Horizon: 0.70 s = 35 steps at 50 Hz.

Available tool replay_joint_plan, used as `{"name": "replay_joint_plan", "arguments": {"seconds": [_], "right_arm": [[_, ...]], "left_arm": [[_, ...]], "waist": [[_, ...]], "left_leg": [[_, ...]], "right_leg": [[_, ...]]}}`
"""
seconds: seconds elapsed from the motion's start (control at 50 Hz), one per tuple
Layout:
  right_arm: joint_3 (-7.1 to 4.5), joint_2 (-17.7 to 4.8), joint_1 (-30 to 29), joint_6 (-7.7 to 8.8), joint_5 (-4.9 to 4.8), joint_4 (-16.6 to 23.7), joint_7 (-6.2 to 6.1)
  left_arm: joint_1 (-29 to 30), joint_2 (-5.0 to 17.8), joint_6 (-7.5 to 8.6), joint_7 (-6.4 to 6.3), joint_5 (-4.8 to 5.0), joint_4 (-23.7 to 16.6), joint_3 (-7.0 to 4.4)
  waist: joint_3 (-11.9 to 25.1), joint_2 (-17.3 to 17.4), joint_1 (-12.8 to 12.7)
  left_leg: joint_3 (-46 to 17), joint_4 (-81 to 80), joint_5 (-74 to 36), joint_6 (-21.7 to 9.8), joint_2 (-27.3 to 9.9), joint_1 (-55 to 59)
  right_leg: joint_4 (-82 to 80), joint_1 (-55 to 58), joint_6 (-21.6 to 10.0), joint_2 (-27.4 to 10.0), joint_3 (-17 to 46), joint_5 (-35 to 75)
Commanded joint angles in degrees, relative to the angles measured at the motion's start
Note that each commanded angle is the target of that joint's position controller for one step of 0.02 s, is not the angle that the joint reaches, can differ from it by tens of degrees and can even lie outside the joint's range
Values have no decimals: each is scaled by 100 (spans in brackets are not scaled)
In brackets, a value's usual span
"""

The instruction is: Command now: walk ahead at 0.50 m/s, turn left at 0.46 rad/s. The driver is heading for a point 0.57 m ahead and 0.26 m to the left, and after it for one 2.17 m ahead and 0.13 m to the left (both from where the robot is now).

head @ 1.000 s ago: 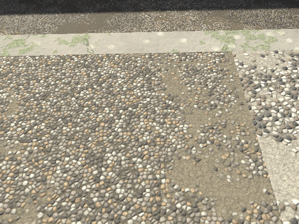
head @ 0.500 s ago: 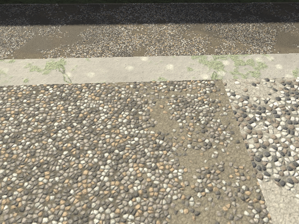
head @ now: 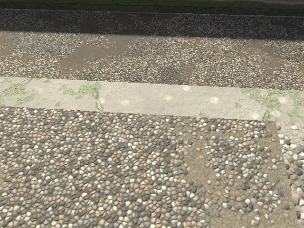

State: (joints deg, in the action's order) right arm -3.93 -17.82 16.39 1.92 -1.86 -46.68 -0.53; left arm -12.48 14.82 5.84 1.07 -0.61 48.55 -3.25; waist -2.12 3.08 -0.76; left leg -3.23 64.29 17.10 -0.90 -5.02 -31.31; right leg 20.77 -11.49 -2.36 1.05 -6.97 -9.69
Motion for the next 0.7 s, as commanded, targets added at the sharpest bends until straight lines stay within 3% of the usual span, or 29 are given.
{"name": "replay_joint_plan", "arguments": {"seconds": [0.02, 0.12, 0.18, 0.22, 0.28, 0.3, 0.32, 0.34, 0.36, 0.38, 0.4, 0.42, 0.44, 0.48, 0.52, 0.62, 0.7], "right_arm": [[-89, -209, 154, -77, 35, 398, -16], [-15, -50, -658, 5, 59, 678, 159], [23, -15, -1206, 7, 61, 936, 269], [10, -74, -1399, -7, 61, 1100, 330], [-124, -333, -1084, -61, 76, 1184, 366], [-239, -521, -519, -84, 63, 1070, 352], [-429, -826, 425, -104, 45, 817, 285], [-608, -1377, 1141, -170, 11, 657, 150], [-598, -1757, 666, -83, 18, 888, 163], [-439, -1234, 731, 27, 55, 983, 237], [-356, -954, 584, 117, 102, 945, 244], [-310, -810, 252, 169, 98, 955, 251], [-253, -619, -93, 188, 116, 1015, 225], [-211, -573, -313, 196, 178, 1137, 169], [-241, -695, -196, 219, 133, 1105, 99], [-290, -828, 156, 155, 90, 972, -42], [-304, -820, 471, 108, 46, 801, -51]], "left_arm": [[318, 713, 152, -45, -28, -237, -176], [129, 952, 65, -146, 1, -104, -238], [-183, 1102, -43, -168, 75, 13, -291], [-300, 1183, -140, -170, 142, 74, -329], [-175, 1400, -267, -199, 231, 37, -405], [-99, 1441, -315, -206, 259, 11, -419], [-29, 1348, -334, -212, 268, -19, -377], [-212, 949, -286, -203, 57, -134, -230], [-487, 349, -104, -146, -15, -477, -38], [93, 920, 116, -56, 191, -530, -130], [446, 1012, 219, -13, 356, -674, -150], [450, 919, 261, -49, 270, -632, -128], [417, 974, 240, -94, 111, -561, -171], [245, 968, 101, -80, 38, -527, -205], [323, 807, -2, -93, -27, -575, -173], [1322, 543, -8, -64, 12, -892, -53], [1757, 653, 72, 20, 98, -1103, -65]], "waist": [[5, -740, 159], [-176, -542, -118], [-341, -451, -326], [-389, -481, -332], [-2, -731, 20], [332, -746, 368], [815, -587, 879], [1288, 386, 1017], [1849, 1469, 329], [2062, 594, 763], [1324, 362, 715], [811, -217, 425], [638, -257, 227], [521, -115, 12], [428, -175, -7], [131, 70, 346], [77, 184, 514]], "left_leg": [[-315, -199, -623, 97, -374, -604], [91, -1873, -1896, 71, -276, -567], [321, -2455, -1867, -39, -215, -716], [436, -2675, -1549, -166, -144, -810], [859, -2752, -711, -480, 314, -30], [1006, -2835, -568, -635, 569, 714], [997, -3194, -890, -853, 832, 2107], [-486, -3327, -981, -1221, -50, 3753], [-4002, -4384, 306, -2385, -1290, 5161], [-4315, -4935, 645, -2263, -1437, 5190], [-3485, -4903, 344, -2009, -1272, 4657], [-2764, -4866, -355, -1781, -992, 3796], [-2255, -4885, -980, -1629, -778, 3169], [-1909, -5093, -1691, -1611, -584, 2516], [-1557, -5194, -2166, -1649, -463, 2172], [-1097, -5175, -1476, -1259, -27, 1778], [-1480, -4862, -1077, -1123, -172, 1996]], "right_leg": [[-1402, 209, -865, -1632, 948, 886], [-1455, 530, -745, -1477, 47, 1274], [-1351, 1076, -709, -1664, -159, 1404], [-1118, 1521, -623, -1795, -262, 1764], [-87, 1848, -431, -1816, -504, 4066], [775, 1753, -349, -1727, -602, 4706], [2054, 1183, -154, -1485, -742, 4476], [3934, -372, 133, -1135, -761, 1928], [5786, -2681, 439, 206, 182, -2390], [6088, -3251, 301, -47, 1271, -2283], [5865, -3553, 144, -295, 1205, -1815], [5287, -3299, 100, -564, 1203, -1361], [4737, -2896, 130, -746, 1219, -1080], [4306, -2387, 252, -807, 1207, -775], [3792, -2317, 458, -738, 1088, -476], [1687, -2073, 669, -370, 1017, 1244], [963, -1791, 571, -195, 1124, 1493]]}}
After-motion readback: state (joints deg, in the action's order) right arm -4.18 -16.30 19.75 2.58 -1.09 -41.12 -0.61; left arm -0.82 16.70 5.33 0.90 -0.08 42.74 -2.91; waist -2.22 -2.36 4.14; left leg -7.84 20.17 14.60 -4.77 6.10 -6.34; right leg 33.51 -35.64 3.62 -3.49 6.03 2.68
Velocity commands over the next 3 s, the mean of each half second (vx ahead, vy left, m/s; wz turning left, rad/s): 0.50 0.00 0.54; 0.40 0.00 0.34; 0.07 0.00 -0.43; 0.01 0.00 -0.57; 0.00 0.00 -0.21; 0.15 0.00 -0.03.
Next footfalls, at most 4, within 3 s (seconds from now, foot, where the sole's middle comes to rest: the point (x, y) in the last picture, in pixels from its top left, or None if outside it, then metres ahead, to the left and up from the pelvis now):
0.32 left None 0.32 0.16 -0.78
0.82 right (151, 190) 0.66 0.07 -0.78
1.26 left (101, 204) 0.59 0.29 -0.78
1.68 right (158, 199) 0.61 0.04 -0.78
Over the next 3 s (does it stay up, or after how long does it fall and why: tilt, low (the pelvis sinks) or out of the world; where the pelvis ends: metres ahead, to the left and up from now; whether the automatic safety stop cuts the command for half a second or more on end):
stays up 0.62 0.14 -0.01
